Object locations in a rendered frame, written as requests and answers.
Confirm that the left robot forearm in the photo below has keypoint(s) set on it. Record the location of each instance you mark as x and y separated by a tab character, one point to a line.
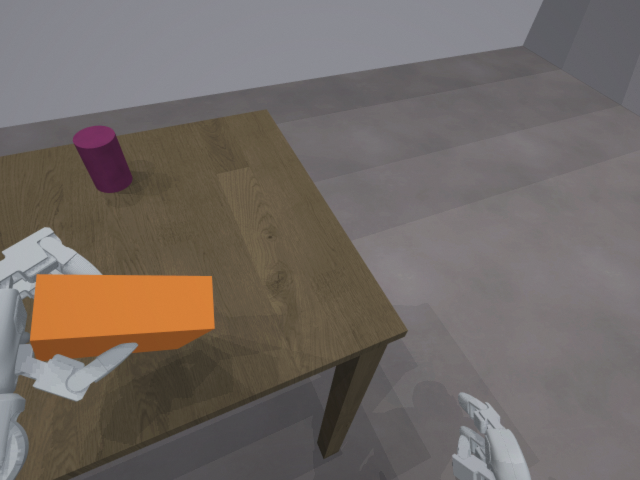
14	444

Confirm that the right robot hand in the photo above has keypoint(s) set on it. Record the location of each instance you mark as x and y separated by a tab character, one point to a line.
497	457

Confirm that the sponge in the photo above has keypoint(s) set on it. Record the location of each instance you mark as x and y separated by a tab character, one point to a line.
85	315

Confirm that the table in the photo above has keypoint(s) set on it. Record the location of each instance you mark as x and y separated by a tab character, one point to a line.
227	198

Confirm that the left robot hand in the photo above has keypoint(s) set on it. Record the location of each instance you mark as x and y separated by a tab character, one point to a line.
43	253

